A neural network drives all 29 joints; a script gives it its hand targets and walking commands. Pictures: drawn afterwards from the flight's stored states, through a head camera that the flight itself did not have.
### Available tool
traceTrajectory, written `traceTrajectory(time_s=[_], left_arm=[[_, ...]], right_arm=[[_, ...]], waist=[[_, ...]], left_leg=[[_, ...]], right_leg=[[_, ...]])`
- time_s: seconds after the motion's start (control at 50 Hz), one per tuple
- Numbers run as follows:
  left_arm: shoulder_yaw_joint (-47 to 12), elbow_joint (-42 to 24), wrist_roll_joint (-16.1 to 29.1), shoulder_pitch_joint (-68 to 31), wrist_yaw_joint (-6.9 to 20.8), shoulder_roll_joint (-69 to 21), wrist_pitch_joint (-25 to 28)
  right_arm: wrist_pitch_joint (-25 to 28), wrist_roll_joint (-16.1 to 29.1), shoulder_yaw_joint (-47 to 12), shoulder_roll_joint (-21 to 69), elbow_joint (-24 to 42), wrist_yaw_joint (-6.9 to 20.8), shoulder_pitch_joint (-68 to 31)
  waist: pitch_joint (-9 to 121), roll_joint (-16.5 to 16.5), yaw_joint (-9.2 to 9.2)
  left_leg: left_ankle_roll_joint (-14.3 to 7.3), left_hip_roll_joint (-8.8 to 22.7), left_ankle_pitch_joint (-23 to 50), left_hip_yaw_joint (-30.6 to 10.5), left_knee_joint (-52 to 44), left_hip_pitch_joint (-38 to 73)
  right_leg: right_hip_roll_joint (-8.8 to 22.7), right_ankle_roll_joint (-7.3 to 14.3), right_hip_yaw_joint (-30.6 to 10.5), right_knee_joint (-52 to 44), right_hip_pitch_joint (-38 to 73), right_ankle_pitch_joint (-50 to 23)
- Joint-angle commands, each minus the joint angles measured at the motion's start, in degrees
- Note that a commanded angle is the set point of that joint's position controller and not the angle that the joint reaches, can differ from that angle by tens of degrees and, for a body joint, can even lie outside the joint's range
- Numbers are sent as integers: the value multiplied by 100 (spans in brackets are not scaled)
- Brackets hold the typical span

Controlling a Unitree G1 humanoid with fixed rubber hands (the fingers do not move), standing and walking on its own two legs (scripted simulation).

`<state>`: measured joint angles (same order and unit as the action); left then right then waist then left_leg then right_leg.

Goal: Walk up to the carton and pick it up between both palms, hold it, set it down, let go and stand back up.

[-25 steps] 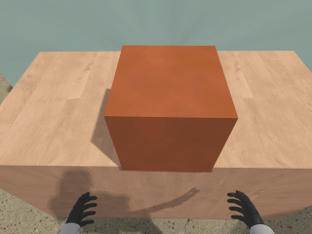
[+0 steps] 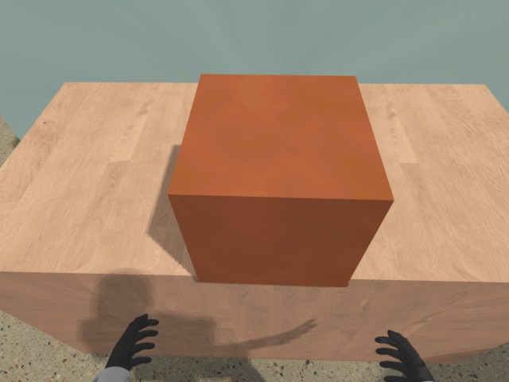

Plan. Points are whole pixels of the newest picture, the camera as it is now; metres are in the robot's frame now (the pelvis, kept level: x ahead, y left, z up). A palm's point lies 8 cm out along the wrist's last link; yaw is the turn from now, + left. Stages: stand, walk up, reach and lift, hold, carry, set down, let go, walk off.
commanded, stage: stand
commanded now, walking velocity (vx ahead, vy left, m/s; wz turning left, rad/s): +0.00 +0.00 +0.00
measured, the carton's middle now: (274, 182) +0.41 -0.02 +0.06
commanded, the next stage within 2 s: none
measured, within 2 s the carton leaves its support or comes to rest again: neither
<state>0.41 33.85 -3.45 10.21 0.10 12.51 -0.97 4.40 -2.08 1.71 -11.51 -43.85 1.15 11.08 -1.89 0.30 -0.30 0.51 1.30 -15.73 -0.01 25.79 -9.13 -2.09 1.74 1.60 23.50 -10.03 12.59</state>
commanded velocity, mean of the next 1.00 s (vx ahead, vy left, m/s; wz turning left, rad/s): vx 0.00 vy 0.00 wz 0.00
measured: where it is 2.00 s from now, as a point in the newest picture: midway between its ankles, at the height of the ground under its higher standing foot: outside the picture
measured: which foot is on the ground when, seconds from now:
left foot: down 0.00-1.00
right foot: down 0.00-1.00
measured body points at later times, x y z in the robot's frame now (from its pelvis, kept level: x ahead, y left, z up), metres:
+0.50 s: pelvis -0.02 +0.02 +0.00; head -0.02 +0.02 +0.45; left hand -0.03 +0.26 -0.15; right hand -0.02 -0.22 -0.15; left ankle -0.02 +0.12 -0.74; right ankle +0.00 -0.10 -0.74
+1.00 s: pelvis -0.02 +0.02 +0.00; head -0.03 +0.02 +0.45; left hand -0.09 +0.22 -0.16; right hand -0.06 -0.19 -0.16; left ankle -0.02 +0.12 -0.74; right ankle +0.00 -0.10 -0.74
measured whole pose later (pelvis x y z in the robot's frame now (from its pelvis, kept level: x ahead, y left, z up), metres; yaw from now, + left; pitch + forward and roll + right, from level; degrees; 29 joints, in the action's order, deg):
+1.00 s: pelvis -0.02 +0.02 +0.00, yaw +2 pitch +0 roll +0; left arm -0.8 66.4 -1.3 22.6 -1.5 6.7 0.8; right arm 1.1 -1.2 -0.7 -7.0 -64.3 -1.3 22.4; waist 1.7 0.3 -0.2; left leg -1.7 -2.2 -12.3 -1.6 24.5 -12.1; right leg 1.3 -0.5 2.3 23.6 -12.8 10.8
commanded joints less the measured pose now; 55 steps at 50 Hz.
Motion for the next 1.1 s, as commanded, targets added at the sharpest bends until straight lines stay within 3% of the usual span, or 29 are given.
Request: traceTrajectory(time_s=[0.0,0.02,0.06,0.08,0.12,0.16,0.18,0.26,0.36,0.38,0.44,0.46,0.48,0.52,0.54,0.58,0.6,0.62,0.66,0.68,0.7,0.72,0.76,0.78,0.84,0.86,0.92,1.08], left_arm=[[256,52,40,501,23,589,316],[233,142,16,442,9,577,320],[195,214,48,336,10,503,319],[212,377,72,471,17,562,316],[231,528,109,497,-10,602,323],[221,757,116,604,-5,601,309],[227,839,98,529,8,684,330],[251,1312,132,896,-47,664,325],[221,1843,147,1228,-88,547,260],[198,1959,145,1251,-91,444,262],[152,2209,199,1382,-93,317,236],[109,2262,181,1329,-105,199,226],[128,2304,171,1345,-124,282,226],[93,2488,196,1526,-111,159,227],[58,2561,192,1531,-114,141,232],[76,2685,200,1521,-116,164,212],[92,2738,181,1554,-108,273,214],[42,2784,173,1460,-131,109,208],[52,2850,205,1606,-129,111,196],[39,2918,193,1610,-140,164,192],[25,2949,193,1624,-134,-9,193],[7,2961,215,1586,-138,-64,199],[-2,3050,199,1679,-145,-44,215],[-7,3050,195,1708,-157,-8,212],[-40,3115,212,1590,-185,-68,214],[-26,3106,234,1694,-161,-71,225],[-60,3208,207,1653,-188,-236,212],[-71,3286,217,1667,-211,-189,211]], right_arm=[[-300,-3,227,-722,217,-37,495],[-303,6,192,-647,194,-3,491],[-302,-27,177,-685,131,-8,472],[-308,-51,205,-714,91,-6,452],[-329,-39,195,-797,-136,-16,602],[-306,-27,205,-839,-217,-30,629],[-311,8,190,-809,-323,-46,794],[-262,25,181,-841,-581,-108,865],[-271,33,120,-692,-1001,-164,1189],[-269,50,110,-708,-1012,-161,1189],[-280,60,21,-552,-1244,-205,1374],[-277,43,5,-506,-1294,-211,1378],[-283,59,4,-558,-1339,-219,1374],[-293,69,-44,-479,-1457,-240,1462],[-304,95,-38,-466,-1487,-228,1478],[-289,93,-74,-372,-1545,-224,1468],[-283,79,-60,-490,-1572,-231,1391],[-270,84,-70,-407,-1556,-210,1340],[-286,108,-155,-165,-1715,-236,1565],[-292,101,-157,-178,-1750,-238,1555],[-310,95,-165,-174,-1761,-263,1542],[-312,79,-177,-115,-1793,-251,1472],[-299,76,-152,-175,-1819,-244,1488],[-297,98,-154,-137,-1865,-243,1583],[-289,116,-117,-225,-1931,-264,1677],[-291,71,-170,-122,-1937,-285,1584],[-285,61,-132,-141,-1970,-270,1611],[-325,91,-162,-51,-2094,-294,1583]], waist=[[771,20,-61],[686,-64,25],[596,-27,4],[467,-211,-29],[293,-42,-35],[256,18,-30],[311,95,48],[281,39,-57],[-137,94,-39],[-70,-155,-38],[-96,-33,-36],[-170,177,-13],[-276,36,8],[-304,156,-62],[-212,-6,-58],[-286,-79,-45],[-357,-28,-78],[-362,128,2],[-375,2,-62],[-317,154,7],[-343,66,-40],[-333,237,-50],[-300,-18,-67],[-272,154,-63],[-387,26,74],[-273,135,-18],[-315,-94,16],[-372,31,1]], left_leg=[[-144,354,1492,-327,114,-282],[-142,331,1279,-330,83,-378],[-183,339,1166,-380,10,-382],[-189,322,949,-430,-65,-398],[-237,330,786,-506,-142,-454],[-279,386,641,-542,-228,-448],[-264,342,778,-567,-263,-410],[-324,352,695,-636,-390,-433],[-386,357,349,-723,-611,-645],[-396,373,272,-792,-638,-712],[-401,362,154,-794,-727,-710],[-411,350,0,-803,-796,-787],[-418,384,-146,-918,-885,-851],[-394,373,-171,-885,-891,-938],[-400,327,-268,-878,-902,-915],[-397,349,-281,-941,-939,-943],[-416,358,-247,-939,-894,-942],[-387,320,-240,-886,-938,-1006],[-403,316,-225,-894,-914,-922],[-401,341,-222,-935,-962,-838],[-402,346,-296,-933,-989,-929],[-403,355,-386,-952,-982,-1022],[-410,331,-347,-962,-1025,-969],[-391,291,-253,-867,-946,-930],[-381,290,-146,-890,-898,-958],[-400,350,-201,-929,-929,-948],[-403,345,-102,-916,-875,-932],[-305,234,290,-767,-738,-881]], right_leg=[[654,-59,-490,56,474,-1818],[711,-1,-560,21,444,-1866],[757,25,-557,26,281,-1648],[753,27,-583,-38,94,-1341],[688,29,-564,-215,-72,-762],[673,44,-583,-249,-102,-628],[673,54,-542,-248,-39,-702],[641,20,-539,-298,-32,-492],[679,11,-565,-449,-115,-251],[669,-10,-524,-451,7,-295],[675,-37,-519,-446,-13,-225],[672,-59,-513,-432,-49,-214],[644,-66,-478,-422,-127,-145],[672,-66,-490,-450,-7,-156],[658,-87,-458,-418,-2,-143],[647,-90,-451,-377,-66,-48],[654,-80,-480,-429,-109,-103],[678,-102,-452,-409,-103,-96],[689,-86,-436,-412,-157,-86],[682,-91,-398,-336,-240,-45],[656,-116,-403,-385,-200,-91],[653,-104,-419,-385,-114,-109],[651,-107,-367,-282,-169,-82],[676,-115,-426,-360,-142,-141],[669,-115,-392,-351,-250,-141],[659,-118,-383,-346,-149,-151],[686,-145,-360,-318,-174,-213],[737,-83,-430,-356,-234,-184]])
